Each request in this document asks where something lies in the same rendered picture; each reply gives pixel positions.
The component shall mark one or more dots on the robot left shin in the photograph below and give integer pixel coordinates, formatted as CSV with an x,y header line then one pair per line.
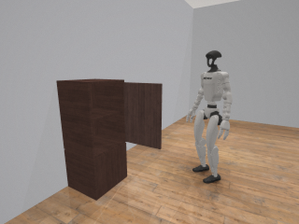
x,y
213,160

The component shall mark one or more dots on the left robot upper arm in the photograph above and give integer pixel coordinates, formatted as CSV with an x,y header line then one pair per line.
x,y
224,78

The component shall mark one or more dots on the right robot upper arm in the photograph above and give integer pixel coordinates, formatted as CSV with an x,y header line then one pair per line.
x,y
201,91

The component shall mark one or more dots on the robot left forearm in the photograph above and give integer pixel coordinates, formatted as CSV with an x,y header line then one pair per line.
x,y
227,106

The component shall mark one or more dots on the cupboard door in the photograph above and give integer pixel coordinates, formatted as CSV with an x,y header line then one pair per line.
x,y
143,113

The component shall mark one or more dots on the robot right hand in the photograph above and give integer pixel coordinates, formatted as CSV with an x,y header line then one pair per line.
x,y
192,113

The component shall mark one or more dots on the robot left hand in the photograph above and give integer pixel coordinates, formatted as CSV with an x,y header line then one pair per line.
x,y
225,125

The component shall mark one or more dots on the robot right forearm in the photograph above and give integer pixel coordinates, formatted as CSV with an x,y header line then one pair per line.
x,y
197,102

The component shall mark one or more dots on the right robot thigh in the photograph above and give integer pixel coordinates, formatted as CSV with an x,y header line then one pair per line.
x,y
198,128

